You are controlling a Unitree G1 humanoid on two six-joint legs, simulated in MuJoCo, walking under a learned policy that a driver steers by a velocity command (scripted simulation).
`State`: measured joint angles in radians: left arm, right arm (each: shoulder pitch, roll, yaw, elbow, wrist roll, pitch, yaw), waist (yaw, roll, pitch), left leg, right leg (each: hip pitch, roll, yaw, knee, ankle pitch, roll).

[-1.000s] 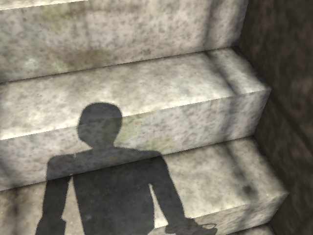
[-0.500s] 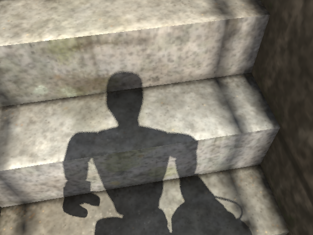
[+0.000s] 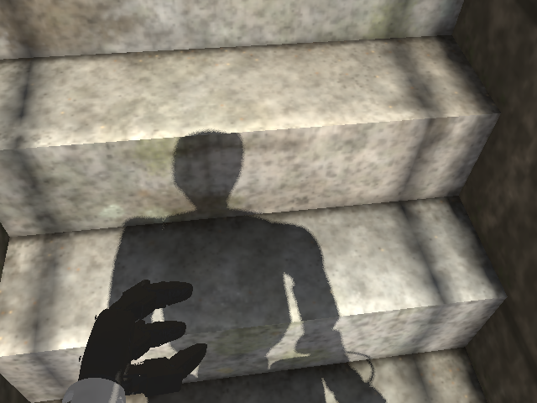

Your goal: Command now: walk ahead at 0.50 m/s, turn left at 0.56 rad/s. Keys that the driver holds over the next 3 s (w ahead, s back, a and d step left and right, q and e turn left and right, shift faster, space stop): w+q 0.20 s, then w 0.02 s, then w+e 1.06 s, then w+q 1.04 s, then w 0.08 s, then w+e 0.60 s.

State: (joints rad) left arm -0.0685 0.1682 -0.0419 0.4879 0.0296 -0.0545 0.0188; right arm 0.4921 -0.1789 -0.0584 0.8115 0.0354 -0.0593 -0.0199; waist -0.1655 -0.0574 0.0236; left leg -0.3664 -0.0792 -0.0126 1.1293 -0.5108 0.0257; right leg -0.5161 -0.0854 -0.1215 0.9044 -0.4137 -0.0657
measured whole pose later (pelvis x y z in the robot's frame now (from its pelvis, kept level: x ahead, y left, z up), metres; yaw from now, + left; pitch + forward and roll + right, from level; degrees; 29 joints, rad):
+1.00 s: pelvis +0.01 -0.04 -0.01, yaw +1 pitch +2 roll +1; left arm 0.40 0.14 0.04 0.81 0.05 0.04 0.09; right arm -0.04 -0.27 -0.04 0.78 -0.03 0.06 -0.03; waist 0.17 0.08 -0.04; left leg -0.53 0.11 0.14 1.06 -0.40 -0.07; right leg -0.58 0.03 0.14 0.94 -0.34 -0.08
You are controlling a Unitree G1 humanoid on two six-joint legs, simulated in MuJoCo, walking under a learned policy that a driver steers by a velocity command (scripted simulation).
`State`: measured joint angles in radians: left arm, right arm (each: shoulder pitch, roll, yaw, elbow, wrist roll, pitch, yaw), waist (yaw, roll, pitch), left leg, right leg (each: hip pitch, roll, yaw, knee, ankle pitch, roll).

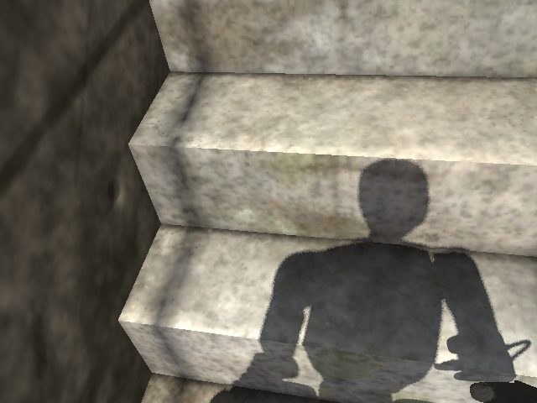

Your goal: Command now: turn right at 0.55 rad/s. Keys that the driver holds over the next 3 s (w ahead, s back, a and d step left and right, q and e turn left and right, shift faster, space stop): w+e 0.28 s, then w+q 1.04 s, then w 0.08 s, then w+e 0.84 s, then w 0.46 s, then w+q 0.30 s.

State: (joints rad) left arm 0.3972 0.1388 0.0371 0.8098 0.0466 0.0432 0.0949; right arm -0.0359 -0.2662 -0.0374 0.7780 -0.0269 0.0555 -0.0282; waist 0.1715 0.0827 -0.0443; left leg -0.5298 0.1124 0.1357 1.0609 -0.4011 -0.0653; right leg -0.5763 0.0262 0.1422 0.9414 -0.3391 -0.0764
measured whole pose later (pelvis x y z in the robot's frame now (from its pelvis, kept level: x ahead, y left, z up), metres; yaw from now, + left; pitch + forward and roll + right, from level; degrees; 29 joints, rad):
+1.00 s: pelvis -0.39 -0.03 -0.35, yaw -2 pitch +2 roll +4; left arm 0.25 0.31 0.04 0.65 0.06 0.06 -0.01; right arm 0.19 -0.26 -0.04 0.43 0.02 0.04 -0.14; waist 0.00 -0.05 -0.01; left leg -1.07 -0.16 -0.06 1.86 -0.62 -0.03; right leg -0.10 -0.10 -0.11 0.34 -0.03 -0.04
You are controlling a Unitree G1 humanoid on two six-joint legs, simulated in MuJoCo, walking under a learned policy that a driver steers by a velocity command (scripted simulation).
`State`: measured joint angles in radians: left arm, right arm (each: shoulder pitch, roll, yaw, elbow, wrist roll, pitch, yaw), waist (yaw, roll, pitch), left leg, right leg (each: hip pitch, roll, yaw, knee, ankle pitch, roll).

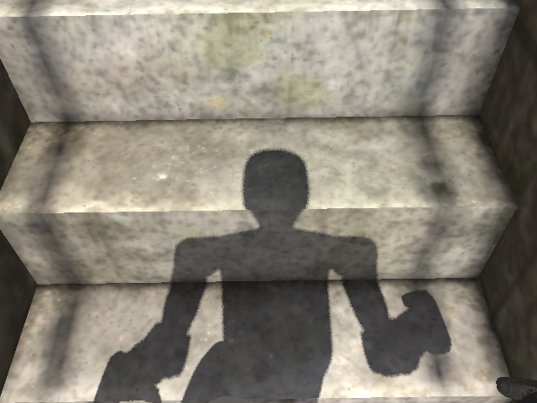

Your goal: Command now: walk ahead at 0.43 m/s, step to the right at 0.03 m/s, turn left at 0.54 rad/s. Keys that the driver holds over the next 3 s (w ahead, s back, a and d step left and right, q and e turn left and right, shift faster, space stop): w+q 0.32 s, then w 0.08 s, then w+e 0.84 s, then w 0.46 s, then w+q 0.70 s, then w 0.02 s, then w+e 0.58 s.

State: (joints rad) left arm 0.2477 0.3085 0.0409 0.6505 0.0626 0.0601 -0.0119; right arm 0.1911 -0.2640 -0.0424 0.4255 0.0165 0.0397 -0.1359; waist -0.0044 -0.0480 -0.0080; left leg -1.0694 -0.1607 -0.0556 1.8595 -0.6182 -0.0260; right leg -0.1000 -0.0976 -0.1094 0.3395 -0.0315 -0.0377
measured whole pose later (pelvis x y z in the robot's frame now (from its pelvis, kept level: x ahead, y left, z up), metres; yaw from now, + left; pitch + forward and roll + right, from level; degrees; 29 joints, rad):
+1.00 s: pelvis +0.01 -0.02 -0.04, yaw +4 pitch +0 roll +1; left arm 0.69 0.13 0.02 0.96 0.00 -0.01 0.06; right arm 0.19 -0.11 0.02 0.75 0.01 -0.03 -0.02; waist 0.10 0.05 -0.07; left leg -0.99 -0.02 0.00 2.16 -0.15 -0.03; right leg -0.18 0.04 0.07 0.60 -0.41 -0.07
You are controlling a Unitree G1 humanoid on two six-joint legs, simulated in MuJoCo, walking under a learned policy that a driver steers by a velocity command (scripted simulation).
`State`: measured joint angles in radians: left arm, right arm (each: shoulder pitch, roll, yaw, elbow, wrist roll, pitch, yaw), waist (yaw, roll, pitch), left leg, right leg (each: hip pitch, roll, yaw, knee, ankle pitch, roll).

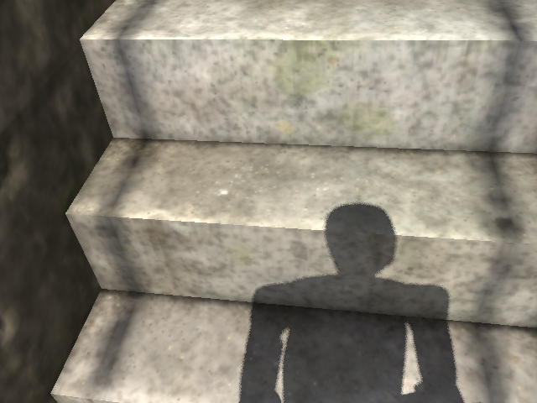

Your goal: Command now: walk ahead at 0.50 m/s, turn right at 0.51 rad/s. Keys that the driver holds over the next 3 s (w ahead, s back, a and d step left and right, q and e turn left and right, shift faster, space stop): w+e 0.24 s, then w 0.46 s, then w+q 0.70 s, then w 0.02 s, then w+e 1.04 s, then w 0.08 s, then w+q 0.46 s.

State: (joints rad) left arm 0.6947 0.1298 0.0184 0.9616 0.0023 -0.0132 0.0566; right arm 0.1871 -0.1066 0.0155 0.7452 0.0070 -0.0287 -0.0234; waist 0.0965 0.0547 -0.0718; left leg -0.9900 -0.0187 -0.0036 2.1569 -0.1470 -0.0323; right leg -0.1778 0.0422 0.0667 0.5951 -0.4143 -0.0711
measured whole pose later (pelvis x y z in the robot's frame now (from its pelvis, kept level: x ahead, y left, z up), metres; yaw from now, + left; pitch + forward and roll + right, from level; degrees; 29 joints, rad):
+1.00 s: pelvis +0.24 +0.05 +0.22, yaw -10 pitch +3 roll +2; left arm 0.31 0.25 0.06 0.79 0.05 -0.01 0.08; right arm 0.18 -0.26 -0.03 0.64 0.02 -0.01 0.04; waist 0.00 0.07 0.00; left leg -0.87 -0.09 -0.18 2.12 -0.29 -0.10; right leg -0.29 -0.14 -0.17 0.56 -0.31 0.01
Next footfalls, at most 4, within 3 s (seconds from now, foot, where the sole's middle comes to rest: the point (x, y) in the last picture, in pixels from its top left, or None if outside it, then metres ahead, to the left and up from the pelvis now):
0.22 left None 0.25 0.15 -0.55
0.80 right None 0.24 -0.08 -0.55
1.20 left None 0.33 0.25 -0.34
1.60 right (287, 368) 0.46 0.07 -0.34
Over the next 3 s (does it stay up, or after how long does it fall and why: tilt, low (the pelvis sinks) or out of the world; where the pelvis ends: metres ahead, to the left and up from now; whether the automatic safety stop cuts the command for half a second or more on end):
stays up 0.18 0.02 0.19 its command is cut before an obstacle after 0.3 s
